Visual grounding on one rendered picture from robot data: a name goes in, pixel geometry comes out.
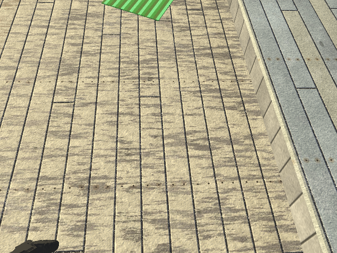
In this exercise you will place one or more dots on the robot left hand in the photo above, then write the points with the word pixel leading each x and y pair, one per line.
pixel 40 246

